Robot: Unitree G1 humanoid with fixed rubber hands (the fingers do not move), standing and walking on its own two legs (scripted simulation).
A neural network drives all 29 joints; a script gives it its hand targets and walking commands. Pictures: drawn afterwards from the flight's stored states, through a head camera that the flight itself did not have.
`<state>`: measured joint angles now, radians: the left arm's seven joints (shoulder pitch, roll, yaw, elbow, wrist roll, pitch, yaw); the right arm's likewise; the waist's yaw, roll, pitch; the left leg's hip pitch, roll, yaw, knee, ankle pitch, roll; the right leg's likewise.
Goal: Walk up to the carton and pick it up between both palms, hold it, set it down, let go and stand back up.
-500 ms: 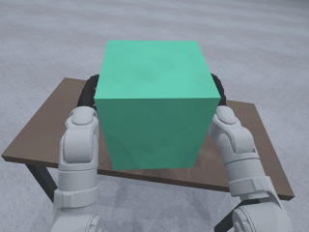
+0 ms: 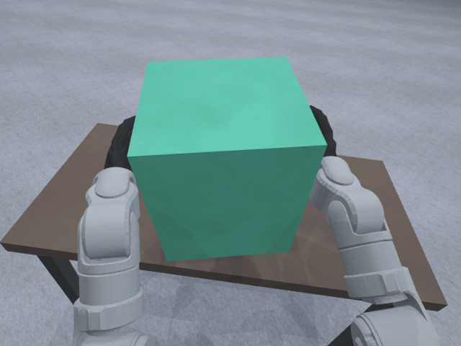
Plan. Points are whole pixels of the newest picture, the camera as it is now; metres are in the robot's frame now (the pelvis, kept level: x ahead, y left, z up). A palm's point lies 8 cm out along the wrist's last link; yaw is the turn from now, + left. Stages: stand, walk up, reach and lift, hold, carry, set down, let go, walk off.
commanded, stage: hold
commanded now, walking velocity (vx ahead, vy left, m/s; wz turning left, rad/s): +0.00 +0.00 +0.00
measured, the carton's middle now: (223, 164) +0.37 +0.02 +0.17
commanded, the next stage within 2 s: none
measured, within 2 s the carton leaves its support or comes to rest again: neither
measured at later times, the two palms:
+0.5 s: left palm (120, 170) +0.33 +0.17 +0.19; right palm (325, 154) +0.35 -0.13 +0.22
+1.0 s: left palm (133, 168) +0.35 +0.15 +0.18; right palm (328, 164) +0.35 -0.15 +0.19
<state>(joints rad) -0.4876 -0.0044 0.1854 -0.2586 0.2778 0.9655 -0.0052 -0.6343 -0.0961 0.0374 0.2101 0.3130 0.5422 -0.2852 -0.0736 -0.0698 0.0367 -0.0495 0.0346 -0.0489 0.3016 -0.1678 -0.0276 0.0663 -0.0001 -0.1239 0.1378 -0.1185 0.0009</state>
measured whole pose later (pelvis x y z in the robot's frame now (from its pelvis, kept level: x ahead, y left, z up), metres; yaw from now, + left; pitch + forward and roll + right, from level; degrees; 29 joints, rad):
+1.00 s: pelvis -0.01 +0.00 +0.00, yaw -1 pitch -3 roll -1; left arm -0.55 0.00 0.19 -0.08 0.28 0.87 0.00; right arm -0.67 -0.08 -0.01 0.34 0.25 0.48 -0.25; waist -0.08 -0.07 0.01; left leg -0.09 0.04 -0.03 0.29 -0.14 -0.02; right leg 0.00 0.00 -0.11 0.16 -0.10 0.00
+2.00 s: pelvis -0.04 -0.01 +0.00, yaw +0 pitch -6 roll -1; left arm -0.60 -0.01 0.23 -0.05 0.31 0.86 -0.03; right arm -0.66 -0.02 -0.06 0.37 0.14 0.42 -0.21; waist -0.07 -0.08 0.05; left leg -0.06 0.04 -0.05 0.26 -0.09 -0.03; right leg 0.01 0.00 -0.12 0.18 -0.08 -0.02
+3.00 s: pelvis -0.03 +0.00 +0.00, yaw -1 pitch -8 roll -1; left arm -0.54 -0.02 0.20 -0.14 0.31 0.89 -0.03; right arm -0.62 -0.05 -0.01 0.31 0.22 0.44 -0.24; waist -0.07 -0.08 0.06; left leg -0.02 0.04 -0.04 0.27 -0.12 -0.03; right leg 0.06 0.00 -0.11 0.16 -0.09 -0.01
